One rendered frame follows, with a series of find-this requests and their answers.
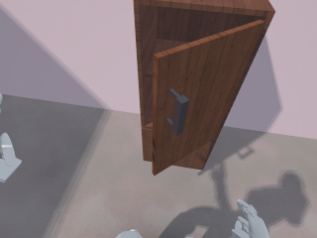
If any right robot hand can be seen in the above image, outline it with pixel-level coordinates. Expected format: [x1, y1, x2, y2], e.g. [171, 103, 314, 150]
[232, 199, 270, 238]

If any cupboard door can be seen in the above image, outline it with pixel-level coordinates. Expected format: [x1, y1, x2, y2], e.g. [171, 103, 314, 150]
[152, 19, 265, 176]

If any left robot hand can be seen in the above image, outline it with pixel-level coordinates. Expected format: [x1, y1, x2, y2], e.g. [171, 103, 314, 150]
[0, 93, 22, 182]

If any handle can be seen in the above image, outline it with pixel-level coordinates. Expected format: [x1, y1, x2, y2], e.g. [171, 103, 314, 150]
[165, 88, 189, 136]

